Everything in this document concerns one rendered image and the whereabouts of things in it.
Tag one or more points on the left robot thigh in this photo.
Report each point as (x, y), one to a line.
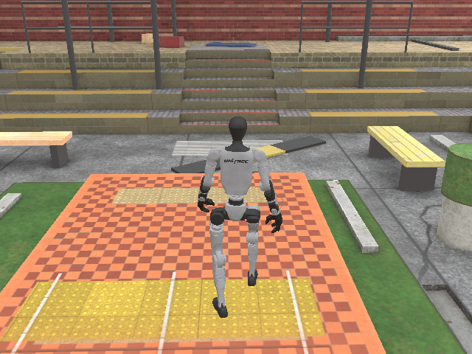
(216, 224)

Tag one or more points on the robot thigh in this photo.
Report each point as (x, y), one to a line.
(216, 224)
(253, 220)

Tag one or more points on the right robot hand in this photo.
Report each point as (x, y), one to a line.
(277, 223)

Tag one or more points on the right robot thigh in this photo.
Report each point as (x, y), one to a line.
(253, 220)

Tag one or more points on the robot right upper arm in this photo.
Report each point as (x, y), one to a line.
(263, 169)

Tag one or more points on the left robot hand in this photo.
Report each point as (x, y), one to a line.
(207, 202)

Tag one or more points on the right robot forearm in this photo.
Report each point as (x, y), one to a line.
(271, 200)

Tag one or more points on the left robot forearm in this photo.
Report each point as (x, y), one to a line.
(203, 192)

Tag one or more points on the robot left upper arm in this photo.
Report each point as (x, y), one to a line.
(213, 156)

